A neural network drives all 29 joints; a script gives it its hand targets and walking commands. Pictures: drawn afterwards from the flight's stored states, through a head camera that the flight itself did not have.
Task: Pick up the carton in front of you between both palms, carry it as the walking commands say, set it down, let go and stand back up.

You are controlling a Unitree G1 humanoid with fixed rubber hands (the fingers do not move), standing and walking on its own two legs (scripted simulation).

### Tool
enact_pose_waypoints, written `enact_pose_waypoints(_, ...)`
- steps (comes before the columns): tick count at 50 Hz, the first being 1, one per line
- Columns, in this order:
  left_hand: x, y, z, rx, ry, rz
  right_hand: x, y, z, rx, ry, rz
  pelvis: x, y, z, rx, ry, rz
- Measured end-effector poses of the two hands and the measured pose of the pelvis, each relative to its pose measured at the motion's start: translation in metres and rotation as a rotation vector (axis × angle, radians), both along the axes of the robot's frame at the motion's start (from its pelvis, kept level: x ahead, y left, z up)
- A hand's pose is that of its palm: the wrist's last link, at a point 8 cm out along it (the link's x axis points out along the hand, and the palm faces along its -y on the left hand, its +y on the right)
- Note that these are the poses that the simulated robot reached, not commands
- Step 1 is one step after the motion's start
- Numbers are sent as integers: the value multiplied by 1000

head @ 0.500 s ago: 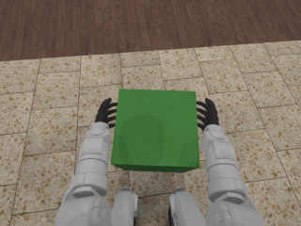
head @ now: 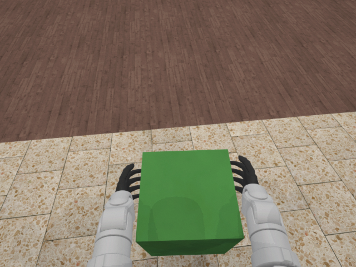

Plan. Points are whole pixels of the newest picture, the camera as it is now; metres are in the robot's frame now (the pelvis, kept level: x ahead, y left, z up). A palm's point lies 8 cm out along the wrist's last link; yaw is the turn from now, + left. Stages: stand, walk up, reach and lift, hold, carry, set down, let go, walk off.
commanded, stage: reach and lift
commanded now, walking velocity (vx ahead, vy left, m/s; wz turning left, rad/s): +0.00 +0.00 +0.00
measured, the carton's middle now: (186, 206) +0.31 +0.00 -0.08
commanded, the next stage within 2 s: hold in 1.16 s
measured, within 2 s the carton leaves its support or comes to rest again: neither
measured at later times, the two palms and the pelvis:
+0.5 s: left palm (119, 192) +0.29 +0.15 +0.04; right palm (255, 182) +0.30 -0.15 +0.05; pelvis -0.01 +0.00 +0.02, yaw +0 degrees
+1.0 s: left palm (118, 187) +0.30 +0.15 +0.05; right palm (256, 178) +0.31 -0.15 +0.06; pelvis +0.01 +0.00 +0.03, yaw +0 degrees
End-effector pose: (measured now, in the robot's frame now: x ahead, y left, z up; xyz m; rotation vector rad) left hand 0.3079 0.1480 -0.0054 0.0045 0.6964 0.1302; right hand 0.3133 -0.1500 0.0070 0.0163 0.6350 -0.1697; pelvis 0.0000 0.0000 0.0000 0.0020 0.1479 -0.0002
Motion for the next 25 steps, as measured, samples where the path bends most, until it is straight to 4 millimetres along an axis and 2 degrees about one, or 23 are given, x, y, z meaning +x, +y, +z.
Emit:
enact_pose_waypoints(5,-9,-2,28,16,-16,3,-5,-1,27,-10,-15,21,5,-1,12,1,-92,-1)
enact_pose_waypoints(9,-14,-2,42,28,-9,-4,-9,-1,41,-22,-8,34,4,-2,18,1,-154,-2)
enact_pose_waypoints(17,-20,-1,44,34,26,-5,-15,0,42,-32,27,38,-6,-2,18,1,-209,-1)
enact_pose_waypoints(25,-17,0,48,26,8,-3,-14,1,47,-28,9,29,-9,0,19,0,-215,-3)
